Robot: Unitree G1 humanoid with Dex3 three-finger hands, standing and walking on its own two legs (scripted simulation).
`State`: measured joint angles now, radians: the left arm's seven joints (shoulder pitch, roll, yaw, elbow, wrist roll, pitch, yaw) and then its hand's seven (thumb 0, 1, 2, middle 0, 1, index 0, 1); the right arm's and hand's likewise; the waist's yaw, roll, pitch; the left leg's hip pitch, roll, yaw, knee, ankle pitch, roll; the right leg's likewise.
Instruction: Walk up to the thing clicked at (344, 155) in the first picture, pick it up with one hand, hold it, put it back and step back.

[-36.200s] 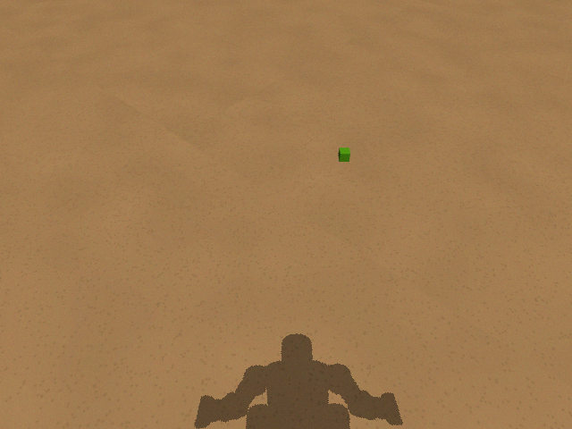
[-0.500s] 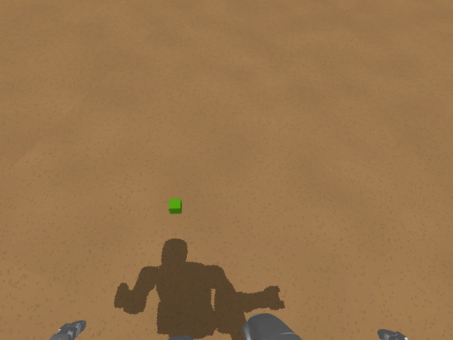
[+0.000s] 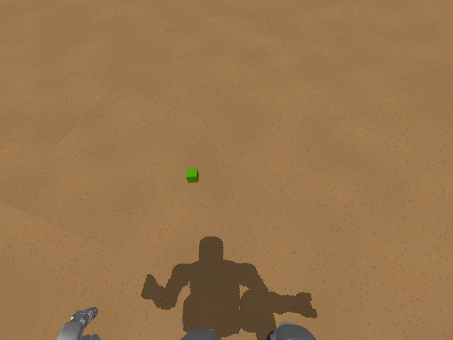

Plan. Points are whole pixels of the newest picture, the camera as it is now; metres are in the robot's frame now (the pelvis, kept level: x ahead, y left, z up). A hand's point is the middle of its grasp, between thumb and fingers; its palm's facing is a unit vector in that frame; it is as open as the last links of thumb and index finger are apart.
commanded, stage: step back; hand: left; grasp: from above
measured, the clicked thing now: (192, 175) +0.93 +0.25 -0.73
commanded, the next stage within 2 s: stand in 1.38 s
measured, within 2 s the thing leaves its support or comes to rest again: neither
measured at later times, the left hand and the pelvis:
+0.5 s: hand out of the picture -0.12 +0.25 -0.14, palm faces -0.02 -0.92 -0.40, open 7.3 cm; pelvis -0.15 -0.02 +0.00, yaw -3 degrees
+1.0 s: hand out of the picture -0.06 +0.27 -0.14, palm faces -0.02 -0.92 -0.38, open 7.3 cm; pelvis -0.14 +0.00 +0.01, yaw -1 degrees
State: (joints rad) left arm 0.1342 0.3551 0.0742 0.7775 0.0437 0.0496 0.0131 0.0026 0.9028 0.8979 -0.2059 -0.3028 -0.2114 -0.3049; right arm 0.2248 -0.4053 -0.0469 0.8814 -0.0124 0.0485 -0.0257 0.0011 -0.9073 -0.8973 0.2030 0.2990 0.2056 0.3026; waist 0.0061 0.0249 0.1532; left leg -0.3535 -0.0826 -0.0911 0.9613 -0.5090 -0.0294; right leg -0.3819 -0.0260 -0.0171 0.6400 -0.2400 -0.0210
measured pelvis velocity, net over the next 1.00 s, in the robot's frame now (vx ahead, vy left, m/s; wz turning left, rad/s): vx -0.14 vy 0.00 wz -0.01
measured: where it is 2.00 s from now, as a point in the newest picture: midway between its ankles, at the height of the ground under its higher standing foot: outside the picture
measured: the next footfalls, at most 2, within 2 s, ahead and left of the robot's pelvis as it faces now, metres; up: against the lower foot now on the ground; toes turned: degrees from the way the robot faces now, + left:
left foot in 0.06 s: -0.02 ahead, +0.11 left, +0.00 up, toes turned +0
right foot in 0.40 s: -0.15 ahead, -0.14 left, +0.00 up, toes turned +0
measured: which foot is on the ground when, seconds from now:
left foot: up 0.00-0.04, down 0.06-0.44, up 0.46-0.68, down 0.70-1.00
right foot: down 0.00-0.08, up 0.10-0.38, down 0.40-0.74, up 0.76-0.98, down 1.00-1.00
